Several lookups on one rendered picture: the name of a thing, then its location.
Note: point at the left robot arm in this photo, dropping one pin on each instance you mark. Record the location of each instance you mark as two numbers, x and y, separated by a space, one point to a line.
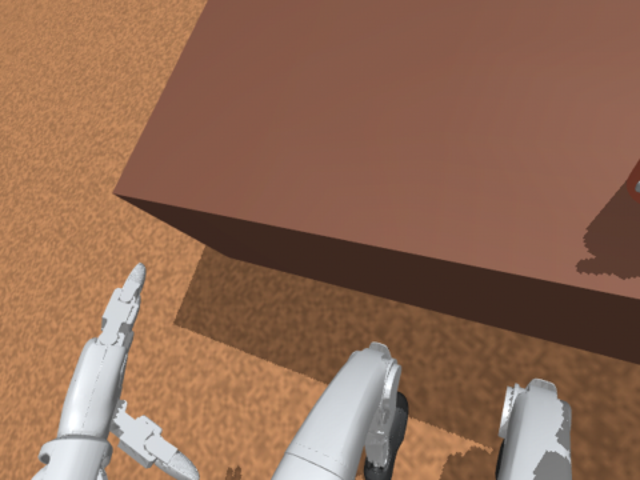
75 457

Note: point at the can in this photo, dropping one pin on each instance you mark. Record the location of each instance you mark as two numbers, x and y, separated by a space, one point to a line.
632 181

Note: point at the left robot foot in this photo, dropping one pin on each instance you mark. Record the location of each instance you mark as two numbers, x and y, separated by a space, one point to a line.
396 436

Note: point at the left robot hand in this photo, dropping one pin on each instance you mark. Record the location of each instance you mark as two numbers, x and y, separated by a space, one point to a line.
92 405

